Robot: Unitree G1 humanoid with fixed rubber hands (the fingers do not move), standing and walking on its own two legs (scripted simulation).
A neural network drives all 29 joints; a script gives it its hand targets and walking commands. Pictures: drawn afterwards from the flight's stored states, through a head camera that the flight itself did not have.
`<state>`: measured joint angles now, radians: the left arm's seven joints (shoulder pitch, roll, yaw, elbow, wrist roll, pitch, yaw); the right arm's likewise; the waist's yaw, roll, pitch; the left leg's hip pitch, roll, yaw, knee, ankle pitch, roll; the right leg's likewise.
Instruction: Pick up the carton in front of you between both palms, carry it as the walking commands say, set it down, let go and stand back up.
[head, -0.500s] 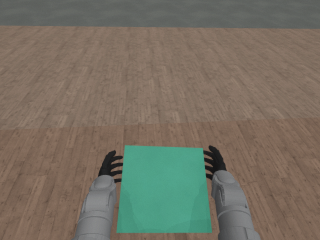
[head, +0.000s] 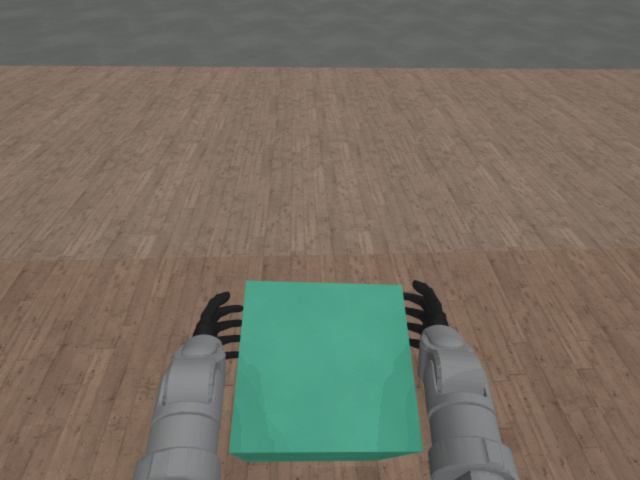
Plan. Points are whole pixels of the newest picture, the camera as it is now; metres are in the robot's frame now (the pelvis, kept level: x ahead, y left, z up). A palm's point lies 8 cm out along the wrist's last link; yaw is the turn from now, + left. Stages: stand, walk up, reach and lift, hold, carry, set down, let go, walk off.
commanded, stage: reach and lift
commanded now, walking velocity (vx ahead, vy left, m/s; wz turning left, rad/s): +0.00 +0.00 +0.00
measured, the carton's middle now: (318, 380) +0.31 +0.00 -0.07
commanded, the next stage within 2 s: hold in 0.60 s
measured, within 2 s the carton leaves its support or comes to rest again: neither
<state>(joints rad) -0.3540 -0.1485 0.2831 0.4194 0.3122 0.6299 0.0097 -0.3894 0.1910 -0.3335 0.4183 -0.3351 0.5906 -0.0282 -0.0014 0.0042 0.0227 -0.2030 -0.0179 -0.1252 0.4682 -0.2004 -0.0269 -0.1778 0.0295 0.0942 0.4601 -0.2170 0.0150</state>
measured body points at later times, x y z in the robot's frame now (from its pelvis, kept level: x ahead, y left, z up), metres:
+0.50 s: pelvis +0.03 +0.01 +0.01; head +0.00 +0.02 +0.46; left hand +0.32 +0.16 +0.02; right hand +0.33 -0.14 +0.04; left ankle +0.04 +0.14 -0.74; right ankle +0.03 -0.13 -0.74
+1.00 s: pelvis +0.01 +0.00 +0.01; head -0.04 +0.01 +0.45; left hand +0.31 +0.16 +0.04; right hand +0.32 -0.14 +0.06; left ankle +0.04 +0.14 -0.74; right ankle +0.03 -0.13 -0.74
